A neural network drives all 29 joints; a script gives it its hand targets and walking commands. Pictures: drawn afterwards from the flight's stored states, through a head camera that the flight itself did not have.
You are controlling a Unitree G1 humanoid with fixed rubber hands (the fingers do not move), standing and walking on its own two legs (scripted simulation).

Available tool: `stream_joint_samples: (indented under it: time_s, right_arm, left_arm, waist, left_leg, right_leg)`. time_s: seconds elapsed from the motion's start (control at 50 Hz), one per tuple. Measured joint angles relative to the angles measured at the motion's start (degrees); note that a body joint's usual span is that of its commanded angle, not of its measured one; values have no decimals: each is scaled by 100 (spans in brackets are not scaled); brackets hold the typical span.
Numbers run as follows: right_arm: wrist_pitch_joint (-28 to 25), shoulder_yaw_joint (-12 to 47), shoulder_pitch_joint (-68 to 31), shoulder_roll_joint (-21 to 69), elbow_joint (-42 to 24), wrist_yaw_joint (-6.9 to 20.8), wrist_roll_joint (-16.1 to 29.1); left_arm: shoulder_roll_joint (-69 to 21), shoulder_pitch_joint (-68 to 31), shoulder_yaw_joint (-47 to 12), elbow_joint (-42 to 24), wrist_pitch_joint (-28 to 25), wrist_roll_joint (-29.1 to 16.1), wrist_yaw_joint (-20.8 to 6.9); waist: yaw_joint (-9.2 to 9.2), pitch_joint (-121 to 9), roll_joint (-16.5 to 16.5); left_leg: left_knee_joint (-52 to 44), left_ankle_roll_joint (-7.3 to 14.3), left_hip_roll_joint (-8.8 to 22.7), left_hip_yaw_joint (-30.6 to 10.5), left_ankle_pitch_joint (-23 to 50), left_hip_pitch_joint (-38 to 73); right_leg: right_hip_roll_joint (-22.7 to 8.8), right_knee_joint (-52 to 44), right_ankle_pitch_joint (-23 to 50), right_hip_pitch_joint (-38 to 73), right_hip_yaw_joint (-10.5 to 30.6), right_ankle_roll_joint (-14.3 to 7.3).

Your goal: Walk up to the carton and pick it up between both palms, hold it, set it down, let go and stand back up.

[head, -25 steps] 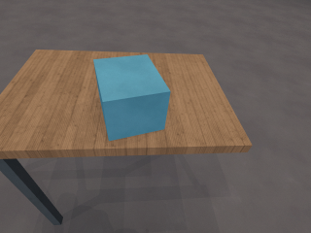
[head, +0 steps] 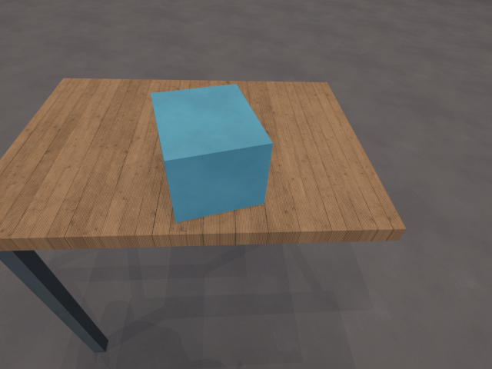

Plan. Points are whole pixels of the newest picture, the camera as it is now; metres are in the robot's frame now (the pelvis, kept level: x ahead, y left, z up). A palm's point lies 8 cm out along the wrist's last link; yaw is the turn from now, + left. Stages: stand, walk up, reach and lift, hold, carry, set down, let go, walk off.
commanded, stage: stand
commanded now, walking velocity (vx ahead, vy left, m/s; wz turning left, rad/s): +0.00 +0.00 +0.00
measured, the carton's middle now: (207, 148) +0.52 +0.08 +0.08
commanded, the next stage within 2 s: none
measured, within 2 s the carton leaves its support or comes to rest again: neither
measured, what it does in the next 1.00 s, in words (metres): stands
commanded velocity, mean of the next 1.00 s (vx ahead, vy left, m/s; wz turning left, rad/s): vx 0.00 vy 0.00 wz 0.00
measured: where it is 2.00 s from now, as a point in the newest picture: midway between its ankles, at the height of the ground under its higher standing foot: outside the picture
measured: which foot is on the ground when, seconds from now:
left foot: down 0.00-1.00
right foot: down 0.00-1.00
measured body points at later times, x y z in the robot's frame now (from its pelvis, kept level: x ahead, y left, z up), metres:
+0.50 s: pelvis +0.02 -0.01 +0.00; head +0.02 +0.00 +0.45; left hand +0.05 +0.24 -0.14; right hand +0.03 -0.27 -0.13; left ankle +0.06 +0.09 -0.74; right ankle -0.01 -0.13 -0.74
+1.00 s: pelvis +0.03 -0.01 +0.01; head +0.03 +0.00 +0.45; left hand +0.03 +0.24 -0.15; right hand +0.04 -0.26 -0.14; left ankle +0.06 +0.09 -0.74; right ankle -0.01 -0.13 -0.74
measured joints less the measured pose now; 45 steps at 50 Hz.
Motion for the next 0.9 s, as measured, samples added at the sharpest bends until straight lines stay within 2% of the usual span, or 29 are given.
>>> stream_joint_samples:
  time_s: [0.4,0.9]
  right_arm:
    - [-14,154,-63,89,383,-69,24]
    - [-21,232,-346,143,765,-139,58]
  left_arm:
    - [-64,-470,-111,155,8,-66,51]
    - [-134,-569,-164,531,64,-89,100]
  waist:
    - [-43,108,-23]
    - [4,180,-33]
  left_leg:
    - [-108,-129,78,-77,-106,195]
    - [-247,-101,28,-100,-105,314]
  right_leg:
    - [93,-232,-49,255,-35,-115]
    - [47,-448,-15,419,-45,-74]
